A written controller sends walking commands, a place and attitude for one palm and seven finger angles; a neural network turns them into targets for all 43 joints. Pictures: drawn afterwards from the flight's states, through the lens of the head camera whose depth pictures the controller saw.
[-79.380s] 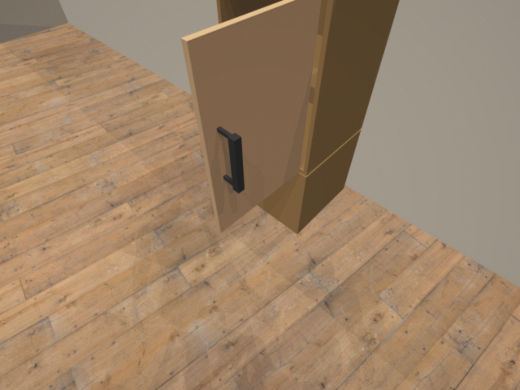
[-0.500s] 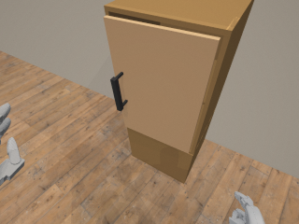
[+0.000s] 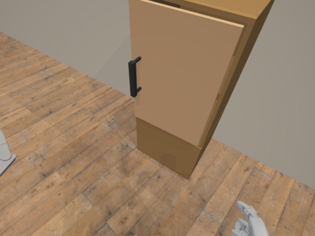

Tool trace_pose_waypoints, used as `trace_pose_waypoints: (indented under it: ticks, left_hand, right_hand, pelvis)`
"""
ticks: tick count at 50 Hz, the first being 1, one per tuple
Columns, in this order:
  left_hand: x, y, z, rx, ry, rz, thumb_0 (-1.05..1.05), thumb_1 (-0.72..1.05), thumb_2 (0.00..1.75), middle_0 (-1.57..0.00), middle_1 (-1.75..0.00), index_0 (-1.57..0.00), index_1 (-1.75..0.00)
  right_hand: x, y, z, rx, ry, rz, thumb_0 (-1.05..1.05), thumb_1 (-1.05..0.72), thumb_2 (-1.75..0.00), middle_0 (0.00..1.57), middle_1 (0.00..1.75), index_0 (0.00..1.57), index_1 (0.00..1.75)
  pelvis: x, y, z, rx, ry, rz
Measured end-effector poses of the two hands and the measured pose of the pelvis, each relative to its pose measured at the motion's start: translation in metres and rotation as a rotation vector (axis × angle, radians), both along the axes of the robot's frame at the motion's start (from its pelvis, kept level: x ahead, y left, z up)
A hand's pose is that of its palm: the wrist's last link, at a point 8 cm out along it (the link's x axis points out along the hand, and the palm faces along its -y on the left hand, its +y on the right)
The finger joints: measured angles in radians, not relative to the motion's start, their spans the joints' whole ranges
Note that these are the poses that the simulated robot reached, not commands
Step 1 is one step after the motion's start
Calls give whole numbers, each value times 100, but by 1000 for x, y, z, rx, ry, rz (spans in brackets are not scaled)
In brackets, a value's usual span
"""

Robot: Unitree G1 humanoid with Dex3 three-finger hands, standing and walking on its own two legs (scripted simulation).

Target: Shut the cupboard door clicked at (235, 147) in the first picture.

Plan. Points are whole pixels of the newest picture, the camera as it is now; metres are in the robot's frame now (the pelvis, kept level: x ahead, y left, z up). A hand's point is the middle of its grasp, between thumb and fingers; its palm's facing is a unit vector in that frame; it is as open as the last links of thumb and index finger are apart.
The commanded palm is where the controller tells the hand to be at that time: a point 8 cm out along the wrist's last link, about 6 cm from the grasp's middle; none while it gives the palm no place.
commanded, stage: step back with the hand held close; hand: left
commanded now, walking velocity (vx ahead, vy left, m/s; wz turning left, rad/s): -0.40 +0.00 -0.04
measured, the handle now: (136, 77) +0.72 +0.14 -0.03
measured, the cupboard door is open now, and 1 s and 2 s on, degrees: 3 3 3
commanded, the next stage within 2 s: stop stepping back and stand still in 0.62 s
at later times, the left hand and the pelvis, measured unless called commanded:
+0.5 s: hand out of the picture +0.10 +0.28 +0.18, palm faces +0.48 -0.75 -0.45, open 7.4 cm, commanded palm +0.02 +0.31 +0.19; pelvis -0.09 +0.00 -0.01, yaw +6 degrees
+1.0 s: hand out of the picture -0.01 +0.27 +0.20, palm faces +0.45 -0.83 -0.33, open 7.4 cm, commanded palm -0.09 +0.30 +0.19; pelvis -0.24 +0.01 +0.00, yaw -3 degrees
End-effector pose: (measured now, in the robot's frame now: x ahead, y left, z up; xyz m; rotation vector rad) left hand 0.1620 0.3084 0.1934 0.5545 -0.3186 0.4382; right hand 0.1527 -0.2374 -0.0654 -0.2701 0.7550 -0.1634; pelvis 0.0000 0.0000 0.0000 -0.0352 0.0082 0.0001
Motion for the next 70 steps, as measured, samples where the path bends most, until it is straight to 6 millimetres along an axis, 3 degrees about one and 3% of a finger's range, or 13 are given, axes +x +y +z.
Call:
trace_pose_waypoints:
  ticks: [8, 19, 26, 31, 37, 39, 42, 45, 51, 55, 59, 66, 70]
  left_hand:
    - [-26, -18, 5, 64, -18, -63, 2, 89, 90, -21, -30, -21, -30]
    - [-71, -11, 0, 21, -41, -28, 2, 89, 90, -21, -30, -21, -30]
    - [-110, 7, 11, 68, -73, -19, 2, 89, 90, -22, -30, -21, -31]
    - [-153, 19, 27, 64, -154, 42, 2, 89, 90, -22, -30, -21, -30]
    - [-186, 5, 9, -18, -134, 33, 2, 90, 90, -21, -30, -20, -30]
    - [-194, -7, 5, -40, -135, -17, 2, 90, 90, -21, -30, -20, -30]
    - [-206, -14, 10, -45, -159, -89, 2, 89, 90, -21, -30, -21, -30]
    - [-211, -9, 17, -39, -204, -120, 2, 89, 90, -21, -30, -21, -30]
    - [-218, 4, 12, -67, -70, -90, 2, 89, 90, -21, -30, -21, -30]
    - [-259, -8, 9, -22, 49, -133, 2, 89, 90, -21, -30, -21, -30]
    - [-298, -9, 21, 23, 19, -163, 2, 89, 90, -22, -30, -21, -30]
    - [-295, 29, 23, -45, -143, -96, 2, 89, 90, -21, -30, -21, -30]
    - [-291, 28, 11, -59, -129, -147, 2, 89, 90, -21, -30, -20, -30]
  right_hand:
    - [-17, -10, 3, 4, -55, 1, 1, -90, -90, 20, 30, 20, 30]
    - [-62, -21, 0, -33, 15, -3, 1, -90, -90, 20, 30, 20, 30]
    - [-90, 0, -1, -49, 21, 18, 1, -90, -90, 20, 30, 20, 30]
    - [-93, 25, 4, 14, -35, 66, 1, -90, -90, 20, 30, 20, 30]
    - [-102, 45, 10, 71, -156, 171, 1, -90, -90, 20, 30, 20, 30]
    - [-118, 44, 9, 68, -154, 170, 1, -90, -90, 20, 30, 20, 30]
    - [-153, 38, 14, 53, -115, 118, 1, -90, -90, 21, 30, 20, 30]
    - [-188, 23, 17, 11, -135, 29, 1, -90, -90, 21, 31, 20, 30]
    - [-272, 1, 19, 1, -110, -111, 1, -90, -90, 20, 30, 20, 30]
    - [-330, -11, 13, 2, -27, -152, 1, -90, -90, 20, 30, 20, 30]
    - [-380, -16, 11, -36, 105, -175, 1, -90, -90, 20, 30, 20, 30]
    - [-415, -2, 4, -97, 48, -209, 1, -90, -90, 20, 30, 20, 30]
    - [-423, 21, -1, -31, -34, -251, 1, -90, -90, 20, 30, 20, 30]
  pelvis:
    - [-25, -8, -5, 2, -12, -1]
    - [-62, -7, -5, 9, 2, 59]
    - [-91, 0, -5, -76, -1, 112]
    - [-112, -1, -2, -76, 39, 81]
    - [-172, -9, -9, -19, 94, -1]
    - [-191, -7, -9, -28, 62, -20]
    - [-196, -4, -4, 1, 32, -46]
    - [-203, 3, -7, 1, 7, -35]
    - [-250, 8, 4, -2, -40, -51]
    - [-279, 9, 10, 14, -39, -41]
    - [-295, 15, 19, 56, -13, -113]
    - [-326, 44, 8, 22, -14, -120]
    - [-348, 53, -2, 40, -55, -123]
